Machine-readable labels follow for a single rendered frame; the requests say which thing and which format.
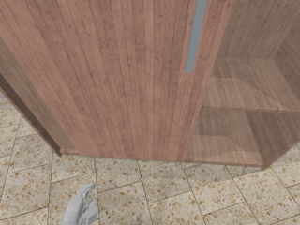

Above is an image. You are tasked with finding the wardrobe door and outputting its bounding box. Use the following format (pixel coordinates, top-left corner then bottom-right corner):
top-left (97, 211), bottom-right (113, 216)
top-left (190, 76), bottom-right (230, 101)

top-left (0, 36), bottom-right (76, 150)
top-left (0, 0), bottom-right (233, 162)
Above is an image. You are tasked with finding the handle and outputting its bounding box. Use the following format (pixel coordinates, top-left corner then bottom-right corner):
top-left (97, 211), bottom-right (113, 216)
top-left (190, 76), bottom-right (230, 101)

top-left (185, 0), bottom-right (207, 73)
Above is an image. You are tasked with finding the left robot hand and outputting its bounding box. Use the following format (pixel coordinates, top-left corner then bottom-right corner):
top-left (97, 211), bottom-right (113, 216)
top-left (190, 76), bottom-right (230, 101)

top-left (62, 182), bottom-right (98, 225)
